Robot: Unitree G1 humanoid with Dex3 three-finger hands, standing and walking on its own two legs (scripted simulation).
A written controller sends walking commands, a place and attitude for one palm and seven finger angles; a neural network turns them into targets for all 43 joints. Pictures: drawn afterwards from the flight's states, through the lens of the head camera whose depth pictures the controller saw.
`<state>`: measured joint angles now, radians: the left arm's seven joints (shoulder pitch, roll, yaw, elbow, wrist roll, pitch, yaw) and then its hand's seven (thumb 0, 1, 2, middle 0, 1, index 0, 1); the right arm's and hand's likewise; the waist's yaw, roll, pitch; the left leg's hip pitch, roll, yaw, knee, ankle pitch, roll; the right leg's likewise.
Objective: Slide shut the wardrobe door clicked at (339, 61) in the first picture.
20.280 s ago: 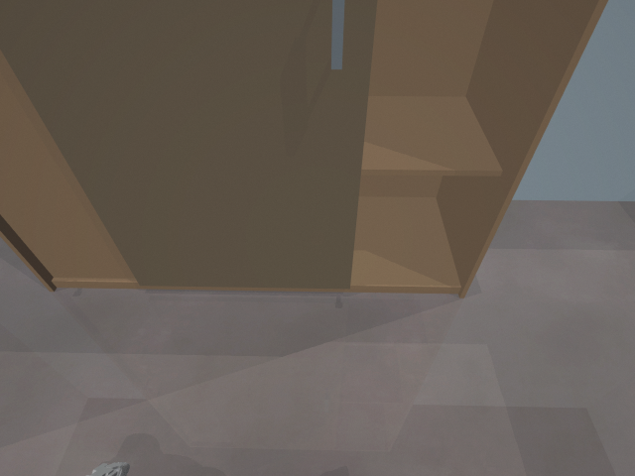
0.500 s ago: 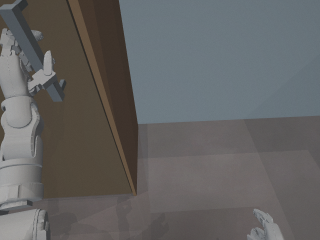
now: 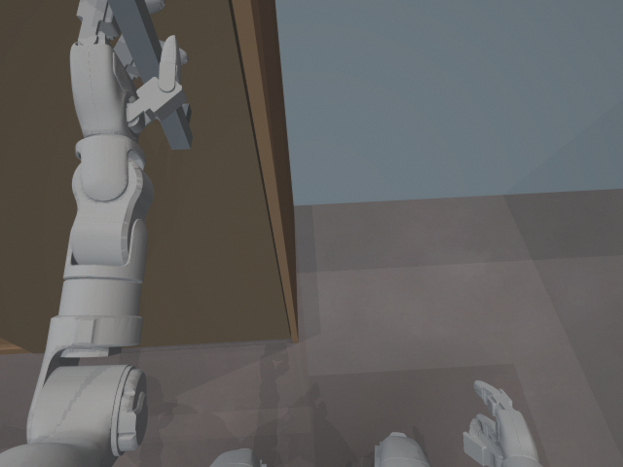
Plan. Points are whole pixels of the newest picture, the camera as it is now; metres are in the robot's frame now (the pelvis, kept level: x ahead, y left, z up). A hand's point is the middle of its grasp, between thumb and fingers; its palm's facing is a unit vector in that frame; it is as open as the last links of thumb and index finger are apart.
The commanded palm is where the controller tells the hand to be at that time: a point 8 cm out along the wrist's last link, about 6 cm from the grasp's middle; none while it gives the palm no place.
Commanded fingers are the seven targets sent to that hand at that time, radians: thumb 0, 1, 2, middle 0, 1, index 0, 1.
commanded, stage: stop walking and hold the door there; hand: left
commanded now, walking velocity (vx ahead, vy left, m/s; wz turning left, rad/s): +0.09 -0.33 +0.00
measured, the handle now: (154, 48) +0.47 +0.17 +0.26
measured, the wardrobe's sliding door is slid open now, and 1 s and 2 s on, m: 0.00 0.00 0.00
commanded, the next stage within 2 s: loosen the grip on the handle in 0.64 s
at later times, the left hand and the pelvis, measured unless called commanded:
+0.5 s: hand (173, 82) +0.43 +0.14 +0.25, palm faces +0.13 -0.99 -0.09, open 6.2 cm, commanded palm +0.40 +0.19 +0.24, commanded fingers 0.00 0.90 0.90 -0.45 -1.40 -0.45 -1.40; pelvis +0.01 +0.01 +0.02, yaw -1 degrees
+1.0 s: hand (158, 75) +0.42 +0.15 +0.26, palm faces +0.20 -0.98 -0.06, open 9.7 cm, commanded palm +0.40 +0.19 +0.25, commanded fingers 0.00 -0.55 0.20 -0.40 -1.33 -0.40 -1.33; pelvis -0.01 +0.01 +0.02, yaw +0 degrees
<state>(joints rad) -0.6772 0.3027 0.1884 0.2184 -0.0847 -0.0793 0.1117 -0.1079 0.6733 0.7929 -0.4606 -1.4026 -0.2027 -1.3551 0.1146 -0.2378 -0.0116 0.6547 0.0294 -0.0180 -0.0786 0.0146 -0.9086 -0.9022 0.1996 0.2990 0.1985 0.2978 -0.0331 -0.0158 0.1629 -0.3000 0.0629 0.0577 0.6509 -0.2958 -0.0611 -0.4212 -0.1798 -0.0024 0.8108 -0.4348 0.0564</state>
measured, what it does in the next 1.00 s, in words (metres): steps on the spot: right foot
